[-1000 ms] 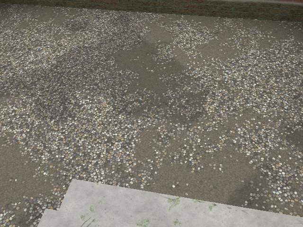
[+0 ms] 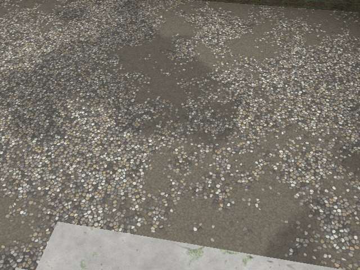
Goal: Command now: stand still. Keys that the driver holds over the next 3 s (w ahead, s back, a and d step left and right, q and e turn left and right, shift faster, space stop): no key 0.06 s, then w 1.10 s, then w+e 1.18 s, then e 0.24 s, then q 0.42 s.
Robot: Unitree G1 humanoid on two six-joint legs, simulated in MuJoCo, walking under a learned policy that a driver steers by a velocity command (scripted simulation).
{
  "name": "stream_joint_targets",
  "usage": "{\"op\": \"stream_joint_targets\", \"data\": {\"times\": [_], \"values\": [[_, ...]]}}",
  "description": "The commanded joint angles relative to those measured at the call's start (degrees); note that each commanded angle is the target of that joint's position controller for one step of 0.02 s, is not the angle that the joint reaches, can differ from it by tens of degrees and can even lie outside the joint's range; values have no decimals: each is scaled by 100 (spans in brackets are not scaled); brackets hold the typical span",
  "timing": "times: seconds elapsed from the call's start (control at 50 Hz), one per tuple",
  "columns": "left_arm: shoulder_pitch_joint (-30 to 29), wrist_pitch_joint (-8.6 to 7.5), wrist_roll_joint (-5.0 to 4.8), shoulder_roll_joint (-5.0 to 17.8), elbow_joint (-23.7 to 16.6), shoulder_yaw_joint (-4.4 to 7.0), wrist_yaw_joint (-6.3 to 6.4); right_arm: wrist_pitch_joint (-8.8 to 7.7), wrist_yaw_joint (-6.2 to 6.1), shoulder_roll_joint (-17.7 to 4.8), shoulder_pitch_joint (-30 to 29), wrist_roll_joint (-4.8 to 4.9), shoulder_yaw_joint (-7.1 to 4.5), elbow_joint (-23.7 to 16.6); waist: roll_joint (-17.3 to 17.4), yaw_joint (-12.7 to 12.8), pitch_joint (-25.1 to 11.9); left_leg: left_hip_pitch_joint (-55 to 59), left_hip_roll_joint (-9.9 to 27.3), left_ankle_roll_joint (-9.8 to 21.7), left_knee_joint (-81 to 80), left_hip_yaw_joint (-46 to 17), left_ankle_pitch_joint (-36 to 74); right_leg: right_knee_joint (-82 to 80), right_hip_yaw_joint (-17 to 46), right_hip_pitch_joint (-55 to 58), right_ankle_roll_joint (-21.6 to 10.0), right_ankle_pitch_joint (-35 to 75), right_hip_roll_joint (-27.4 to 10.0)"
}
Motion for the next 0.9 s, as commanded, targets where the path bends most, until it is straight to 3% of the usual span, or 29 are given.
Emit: {"op": "stream_joint_targets", "data": {"times": [0.02,0.06,0.12,0.18,0.24,0.28,0.3,0.34,0.36,0.38,0.4,0.42,0.46,0.5,0.52,0.54,0.58,0.64,0.68,0.72,0.74,0.76,0.78,0.8,0.82,0.84,0.86,0.88,0.9], "values": [[496,1,-6,557,-62,115,17,-14,-29,-369,426,2,-49,-15,-127,-21,95,394,177,234,-172,-221,841,-486,322,-331,-196,1894,-349],[516,17,2,532,-35,116,19,-11,-39,-378,435,12,-51,18,-113,-16,104,375,187,214,-175,-210,854,-509,314,-266,-201,1969,-335],[585,43,-79,718,25,210,99,-43,-80,-427,375,93,-84,57,-237,20,232,75,-73,193,75,135,-795,-822,448,-241,-394,-378,-267],[704,-7,-132,1096,-167,371,128,-218,-72,-353,-4,104,-103,-75,-645,226,807,-1099,-229,304,1074,421,-1659,-1428,1531,-343,-1004,-2774,-974],[836,-109,-136,1155,-167,477,146,-556,61,-359,-435,125,-120,-216,-796,341,975,-1841,155,434,1645,240,-1706,-1171,2116,-77,-1428,-1843,-1577],[649,-130,-144,1100,-253,487,126,-699,161,-350,-183,172,-138,-140,-718,151,777,-1492,183,540,1379,266,-1718,-779,1944,-281,-1380,-1505,-1544],[469,-176,-149,1171,-275,533,117,-777,257,-379,239,97,-162,82,-771,-3,527,-902,323,512,1946,137,-815,-456,1841,-705,-1411,-868,-1609],[-314,-240,-203,1106,-522,509,102,-838,300,-398,1371,67,-257,470,-431,-710,126,622,93,613,1430,275,-852,732,1241,-1846,-1098,-242,-1135],[-886,-328,-85,847,-677,412,56,-812,305,-641,2684,2,-420,893,151,-1388,-65,1713,75,676,1307,242,-462,2591,471,-2830,-790,633,-462],[-727,-440,-162,476,-914,319,2,-870,321,-1293,2979,-21,-544,854,1812,-1160,-147,1772,1523,1638,-365,-2690,-1009,4982,-75,-3848,-416,-1061,537],[-771,-580,-334,586,-1070,314,7,-984,351,-1184,2435,13,-448,687,1407,-764,254,1494,2205,2085,-814,-4180,-1797,5170,705,-4820,-631,-1645,238],[-838,-628,-407,795,-1082,331,26,-1040,363,-879,1896,21,-338,557,642,-524,679,1293,2267,1960,-458,-3843,-1525,5435,888,-5345,-701,-1213,-32],[-507,-559,-203,796,-877,344,52,-985,457,-560,1421,-21,-180,328,-405,-142,580,609,1796,1497,225,-2532,-665,5032,774,-5124,-660,-304,-439],[-123,-463,5,752,-784,337,-76,-900,377,-412,944,-186,-66,172,260,219,262,-508,1313,1165,489,-1732,6,4843,444,-4107,-609,898,-582],[-344,-493,-52,882,-888,359,-175,-959,279,-213,860,-148,47,95,278,291,244,-801,807,866,584,-1193,-748,3876,546,-3809,-626,2130,-617],[-674,-501,44,754,-1027,297,-254,-1015,189,-310,868,-144,79,55,527,203,321,-1370,647,803,557,-983,-870,3267,194,-3329,-594,2876,-455],[-1356,-535,233,561,-1329,224,-401,-1006,-43,-508,976,18,74,79,293,0,404,-2739,172,728,800,-199,-1308,1637,-473,-1537,-372,4605,12],[-1409,-443,34,430,-1502,167,-457,-919,-104,-719,1318,32,6,176,433,-192,284,-2955,125,764,1552,-107,-1474,1327,-749,-462,-156,4856,319],[-719,-393,121,570,-1240,198,-444,-861,-50,-557,1159,38,-11,119,367,95,-18,-2296,259,723,2867,-263,-1145,1796,-584,-478,-255,4458,178],[-605,-506,-20,538,-1238,162,-405,-717,-79,-425,1294,241,11,189,58,119,467,-785,-37,573,4385,-156,341,-862,-734,-882,-203,3062,3],[515,-549,-28,624,-813,240,-402,-647,-65,-477,1136,179,-15,291,212,647,259,-858,53,639,6036,-275,1560,-1440,-648,5,-423,3610,-289],[1913,-542,84,746,-292,287,-435,-699,129,-282,1194,104,-44,309,-635,1091,-388,-2350,-429,567,9005,-123,-589,-977,239,1805,-1052,5011,-1052],[1937,-571,135,740,-269,116,-568,-831,318,240,1898,82,89,137,-1535,506,-1066,-4656,-499,804,9869,-793,-3493,1834,996,3530,-1306,6744,-1719],[1778,-466,-3,1042,-365,246,-541,-1010,427,-349,2007,213,-13,-123,-1803,352,-1723,-5187,-243,895,9766,-1381,-2969,1677,1741,3647,-1848,5813,-2225],[1542,-367,-24,886,-380,227,-557,-1017,457,-666,1571,239,-119,-230,-1119,290,-1350,-5505,-158,854,9673,-1149,-2627,1208,1743,2831,-2011,4510,-2237],[1073,-395,-35,1637,-284,450,-481,-978,351,-521,1067,316,-56,-682,-926,-6,-1087,-5948,146,603,9120,-719,-2261,89,3399,2123,-2569,672,-3008],[59,-511,115,567,-633,108,-461,-770,220,-686,187,310,-170,-686,799,-255,-109,-5939,524,545,7683,-1110,-819,-423,3171,658,-2042,-439,-2627],[-387,-631,219,601,-673,93,-416,-650,149,-663,38,268,-135,-719,467,-379,390,-5273,734,402,6944,-1156,-419,-274,3212,-730,-1842,-148,-2544],[-663,-706,141,523,-765,-27,-296,-598,89,-628,94,104,-176,-748,780,-594,841,-4213,774,128,5474,-935,284,-381,2065,-2199,-1545,836,-1822]]}}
